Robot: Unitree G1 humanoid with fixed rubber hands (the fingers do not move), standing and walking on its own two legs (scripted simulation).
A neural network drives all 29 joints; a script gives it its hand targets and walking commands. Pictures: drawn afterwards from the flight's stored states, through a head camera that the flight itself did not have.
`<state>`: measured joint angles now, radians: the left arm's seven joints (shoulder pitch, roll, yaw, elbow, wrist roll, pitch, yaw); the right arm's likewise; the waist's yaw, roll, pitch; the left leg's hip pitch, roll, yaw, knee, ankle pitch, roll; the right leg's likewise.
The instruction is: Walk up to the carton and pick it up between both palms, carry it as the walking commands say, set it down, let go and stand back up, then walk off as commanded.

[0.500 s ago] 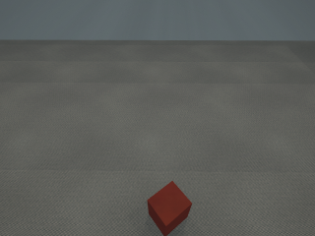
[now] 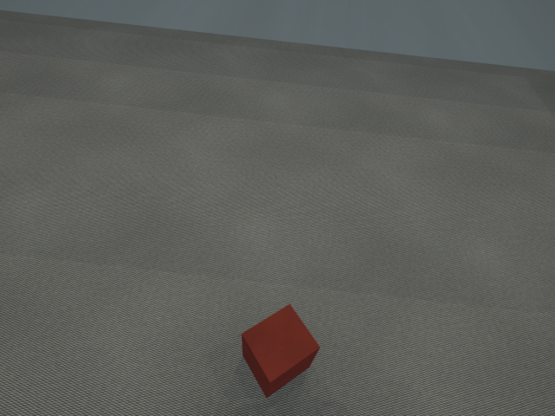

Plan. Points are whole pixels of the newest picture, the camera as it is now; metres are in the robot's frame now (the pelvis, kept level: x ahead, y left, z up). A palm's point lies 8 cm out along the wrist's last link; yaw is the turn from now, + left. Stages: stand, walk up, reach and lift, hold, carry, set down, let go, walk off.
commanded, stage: walk up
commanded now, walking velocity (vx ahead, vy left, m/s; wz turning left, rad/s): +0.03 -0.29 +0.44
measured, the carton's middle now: (278, 351) +0.41 -0.06 -0.67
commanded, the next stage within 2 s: none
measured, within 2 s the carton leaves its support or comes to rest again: neither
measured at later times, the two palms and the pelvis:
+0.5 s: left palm out of the picture -0.02 +0.05 -0.13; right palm (506, 377) +0.19 -0.40 -0.14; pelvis +0.04 -0.18 +0.00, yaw +14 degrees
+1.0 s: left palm out of the picture +0.00 +0.00 -0.13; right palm (508, 341) +0.26 -0.45 -0.15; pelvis +0.11 -0.23 -0.01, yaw +22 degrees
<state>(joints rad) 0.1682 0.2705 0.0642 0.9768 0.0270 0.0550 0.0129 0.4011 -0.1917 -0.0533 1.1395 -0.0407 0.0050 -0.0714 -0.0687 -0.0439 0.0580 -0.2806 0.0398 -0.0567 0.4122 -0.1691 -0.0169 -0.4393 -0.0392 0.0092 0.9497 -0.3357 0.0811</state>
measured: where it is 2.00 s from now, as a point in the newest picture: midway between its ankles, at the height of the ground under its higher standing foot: outside the picture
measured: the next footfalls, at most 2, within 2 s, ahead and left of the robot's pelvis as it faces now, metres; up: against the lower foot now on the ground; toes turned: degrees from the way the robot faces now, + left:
right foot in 0.20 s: +0.06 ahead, -0.24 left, +0.00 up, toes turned +4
left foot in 0.66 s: +0.05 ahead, -0.10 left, +0.00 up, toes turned +21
